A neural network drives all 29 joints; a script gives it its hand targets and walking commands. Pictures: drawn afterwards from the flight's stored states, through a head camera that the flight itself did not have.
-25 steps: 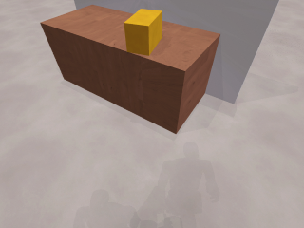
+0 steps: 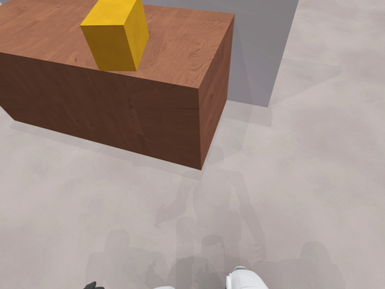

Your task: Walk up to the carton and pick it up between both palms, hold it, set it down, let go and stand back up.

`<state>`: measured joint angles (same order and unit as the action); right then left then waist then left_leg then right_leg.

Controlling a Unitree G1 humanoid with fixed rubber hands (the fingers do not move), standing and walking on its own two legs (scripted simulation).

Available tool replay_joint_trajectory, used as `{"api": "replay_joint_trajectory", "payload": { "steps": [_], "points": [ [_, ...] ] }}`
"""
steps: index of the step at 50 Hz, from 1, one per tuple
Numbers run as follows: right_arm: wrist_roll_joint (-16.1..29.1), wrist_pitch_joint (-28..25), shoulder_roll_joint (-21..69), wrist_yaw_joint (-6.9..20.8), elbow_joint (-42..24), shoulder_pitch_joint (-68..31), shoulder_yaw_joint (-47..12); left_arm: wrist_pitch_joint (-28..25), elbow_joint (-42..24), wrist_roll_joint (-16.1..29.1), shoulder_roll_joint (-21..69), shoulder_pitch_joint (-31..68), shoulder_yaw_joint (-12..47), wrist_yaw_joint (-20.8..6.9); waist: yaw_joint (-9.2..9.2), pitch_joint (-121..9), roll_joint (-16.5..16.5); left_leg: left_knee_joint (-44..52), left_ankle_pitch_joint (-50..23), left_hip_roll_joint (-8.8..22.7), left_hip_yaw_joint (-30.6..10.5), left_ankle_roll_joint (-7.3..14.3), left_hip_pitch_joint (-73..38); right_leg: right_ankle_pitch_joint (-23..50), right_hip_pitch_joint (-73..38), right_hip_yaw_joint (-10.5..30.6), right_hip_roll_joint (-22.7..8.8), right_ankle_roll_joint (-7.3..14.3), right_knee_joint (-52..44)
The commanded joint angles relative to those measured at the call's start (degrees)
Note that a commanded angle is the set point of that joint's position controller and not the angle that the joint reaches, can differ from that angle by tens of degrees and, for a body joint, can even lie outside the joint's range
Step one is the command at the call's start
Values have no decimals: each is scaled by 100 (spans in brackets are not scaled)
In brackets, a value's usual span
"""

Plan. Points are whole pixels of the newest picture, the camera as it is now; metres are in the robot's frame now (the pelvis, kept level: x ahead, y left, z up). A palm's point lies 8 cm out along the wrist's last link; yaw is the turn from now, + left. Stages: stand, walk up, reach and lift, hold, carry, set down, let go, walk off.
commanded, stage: walk up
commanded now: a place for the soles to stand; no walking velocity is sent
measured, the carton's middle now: (120, 31) +1.08 +0.30 -0.02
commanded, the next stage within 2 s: none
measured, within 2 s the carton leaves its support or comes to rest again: neither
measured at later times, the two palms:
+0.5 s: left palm (45, 204) +0.35 +0.41 -0.11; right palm (246, 285) +0.16 -0.10 -0.13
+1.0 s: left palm (17, 186) +0.40 +0.49 -0.09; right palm (210, 170) +0.43 -0.04 -0.10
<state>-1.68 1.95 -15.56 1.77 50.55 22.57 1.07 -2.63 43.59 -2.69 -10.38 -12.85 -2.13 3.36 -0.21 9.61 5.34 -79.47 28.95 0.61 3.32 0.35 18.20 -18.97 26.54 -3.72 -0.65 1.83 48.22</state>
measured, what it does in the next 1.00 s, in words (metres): walks ahead: left foot, then right foot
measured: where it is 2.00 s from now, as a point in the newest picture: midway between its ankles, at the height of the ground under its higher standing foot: (124, 191)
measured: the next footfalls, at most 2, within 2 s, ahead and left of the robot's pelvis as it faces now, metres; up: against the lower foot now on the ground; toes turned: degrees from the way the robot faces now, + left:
left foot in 0.28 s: +0.30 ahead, +0.28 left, +0.00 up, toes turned +0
right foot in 0.62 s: +0.35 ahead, +0.06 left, +0.00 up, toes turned -15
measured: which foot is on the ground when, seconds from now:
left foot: up 0.00-0.26, down 0.28-0.64, up 0.66-1.00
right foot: down 0.00-0.30, up 0.32-0.60, down 0.62-1.00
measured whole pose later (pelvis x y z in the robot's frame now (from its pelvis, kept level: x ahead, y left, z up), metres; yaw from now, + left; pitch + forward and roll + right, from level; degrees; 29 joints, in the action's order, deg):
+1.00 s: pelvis +0.35 +0.23 +0.01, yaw -9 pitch -6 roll -4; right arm -2.5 4.3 -18.0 4.6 40.8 11.6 2.9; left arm -3.6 43.9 -3.8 -11.5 -24.9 -1.3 3.2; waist 1.4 6.4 8.4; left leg -63.2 17.6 9.2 -3.2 -2.6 36.2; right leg -24.4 11.5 -4.6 -3.0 -0.8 41.7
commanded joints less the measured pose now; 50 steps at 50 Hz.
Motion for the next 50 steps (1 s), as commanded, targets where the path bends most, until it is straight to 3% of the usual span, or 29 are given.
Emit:
{"api": "replay_joint_trajectory", "payload": {
  "steps": [1, 4, 7, 9, 10, 11, 13, 14, 15, 16, 17, 18, 19, 20, 23, 26, 28, 29, 30, 31, 32, 33, 34, 35, 37, 40, 44, 48, 50],
  "points": [
    [-67, -255, -469, 92, -1388, -514, 226, -215, -254, -61, -1504, -616, -399, 161, 181, -785, -1075, -418, -267, 794, -972, -74, 2108, 1168, -1776, 3033, -2104, 1552, -2600],
    [-9, -178, -272, 199, -1408, -508, 228, -366, -375, -43, -1449, 218, -335, 29, -300, 269, -1058, 1163, -194, 1033, -1032, -55, 1463, 607, 221, 2154, -1765, 1195, -2940],
    [81, -239, -138, 330, -1365, -46, 269, -418, -371, -39, -1620, 348, -414, -51, -478, 442, -1424, 2816, -1528, 948, -660, -44, -63, -813, 1593, 1120, -1023, 833, -2789],
    [64, -247, -221, 381, -1022, 902, 376, -328, -361, -92, -1741, 451, -495, -91, -819, -191, -1648, 2914, -2554, 756, -136, -32, -1367, -1832, 1788, 863, -951, 740, -2170],
    [58, -238, -347, 368, -895, 1301, 454, -257, -402, -139, -1753, 540, -519, -102, -1014, -478, -1546, 2967, -2708, 678, 140, -24, -1916, -2103, 1839, 824, -976, 715, -1773],
    [39, -240, -548, 333, -840, 1504, 543, -187, -470, -194, -1672, 468, -520, -122, -1114, -712, -1232, 2995, -2385, 512, 379, -39, -2261, -2307, 1836, 770, -896, 651, -1285],
    [-85, -294, -1041, 238, -800, 1745, 715, -29, -494, -246, -1155, -143, -380, -205, -1261, -1022, 316, 3020, -568, 123, 455, -32, -2497, -3091, 2090, 351, -242, 376, 892],
    [-165, -367, -1413, 171, -897, 1542, 690, 24, -614, -177, -611, -292, -180, -261, -1233, -538, 1809, 4440, 1805, 901, -1215, 258, -1274, -2650, 2375, 132, 543, 165, 3250],
    [-42, -328, -2080, 136, -1391, 392, 639, 101, -828, -18, -627, -1123, -189, -218, -286, -590, 2306, 6819, 3429, 2094, -4492, 1074, -658, -2352, 2143, 695, 405, -100, 3699],
    [119, -275, -2449, 15, -1574, -419, 813, 163, -848, -51, -965, -840, -250, -235, -182, -158, 1898, 8113, 5414, 2762, -5926, 1626, -167, -2209, 2160, 443, -47, -131, 3941],
    [237, -363, -2343, -35, -1621, -604, 751, 135, -902, -88, -1146, -586, -240, -240, -136, 309, 1708, 8467, 5052, 2812, -6272, 1811, 15, -1687, 2274, 614, -178, -133, 3900],
    [293, -438, -2147, -38, -1577, -728, 663, 90, -878, -105, -1186, -338, -223, -210, -142, 605, 1603, 8296, 4133, 2741, -5785, 1835, 92, -1162, 2380, 753, -354, -140, 3787],
    [112, -436, -1860, -114, -1480, -698, 572, 83, -695, 35, -1363, -254, -345, -227, -213, 530, 1065, 7510, 3056, 2493, -4858, 1811, 164, -986, 2072, 875, -565, -105, 3688],
    [25, -441, -1616, -150, -1406, -783, 509, 76, -622, 79, -1330, -326, -348, -254, -165, 472, 887, 6995, 2015, 2345, -3930, 1735, 387, -1079, 1703, 826, -562, -101, 3460],
    [-31, -393, -1179, -174, -1206, -1091, 367, 58, -620, 206, -1119, -605, -320, -244, 89, 318, 856, 6063, 54, 2252, -2304, 1529, 828, -1702, 577, 1091, -550, -39, 2129],
    [-124, -339, -1095, -176, -1086, -842, 318, -29, -701, 253, -1046, -818, -327, -222, 139, -78, 526, 5461, -991, 2036, -1527, 1381, 583, -1228, -101, 915, -468, -38, 527],
    [-169, -241, -991, -124, -1154, -1119, 232, -147, -463, 253, -1023, -1783, -433, -202, 610, -916, -273, 4343, -574, 1414, -488, 882, 1232, 525, -2209, 390, -139, 37, -1069],
    [-203, -189, -768, -85, -1161, -998, 175, -157, -267, 205, -1185, -2428, -527, -153, 801, -1501, -946, 3259, -191, 923, 110, 601, 1426, 974, -3247, 321, 12, -23, -1424],
    [-198, -157, -473, -29, -1150, -717, 86, -125, -210, 76, -1373, -2692, -564, -69, 828, -1788, -1821, 2075, 665, 334, 438, 316, 2148, 854, -4110, 1151, -236, -9, -1533],
    [-148, -120, -476, 13, -1331, -663, 44, -60, -389, -73, -1622, -2680, -545, 35, 815, -1862, -2059, 1224, 773, 59, 252, 42, 3020, -925, -4271, 3192, -1070, 272, -2087],
    [-146, 3, -736, 39, -1411, -509, 89, 3, -580, -144, -1843, -2314, -550, 173, 645, -1764, -1706, 565, 639, 228, -193, -111, 3017, -2931, -3679, 4869, -2054, 583, -3203],
    [-159, 163, -1124, 52, -1384, -314, 238, 47, -692, -123, -2001, -1800, -604, 280, 366, -1546, -1469, 256, 597, 373, -429, -149, 2980, -4112, -3018, 5632, -2473, 921, -3730],
    [-191, 262, -1214, 60, -1339, -297, 303, 44, -831, -101, -1964, -1356, -577, 327, 206, -1179, -1513, 78, 441, 473, -528, -202, 3047, -4413, -2532, 5655, -2582, 1083, -3899],
    [-240, 290, -1233, 60, -1298, -395, 323, -1, -915, -100, -1761, -1084, -494, 322, 120, -790, -1448, 60, 121, 561, -609, -265, 3081, -3928, -2256, 5219, -2451, 1097, -3807],
    [-280, 243, -1066, 60, -1222, -464, 299, -123, -916, -128, -1466, -891, -335, 248, 74, -224, -1386, 390, -361, 723, -736, -364, 2839, -2200, -1632, 4046, -2124, 1100, -3432],
    [-218, 213, -815, 100, -1260, -604, 249, -244, -730, -93, -1412, -788, -264, 135, 14, 292, -1211, 602, -668, 810, -818, -415, 2668, -413, -1016, 3009, -1912, 1287, -3128],
    [-91, 192, -701, 231, -1348, -693, 299, -316, -686, -91, -1609, -668, -349, 78, -54, 282, -1514, 1096, -1134, 981, -879, -354, 2422, -765, -753, 2365, -1801, 1361, -3136],
    [-43, 79, -559, 339, -1577, -926, 363, -330, -654, -141, -1822, -766, -442, 39, -14, 5, -1658, 2269, -1257, 1042, -739, -164, 1742, -1554, -605, 1787, -1665, 1172, -2935],
    [-19, -7, -515, 353, -1582, -743, 423, -297, -707, -172, -1891, -617, -505, 5, -155, -210, -1663, 2899, -1254, 949, -424, -43, 750, -1568, -223, 1441, -1614, 1046, -2668]
  ]
}}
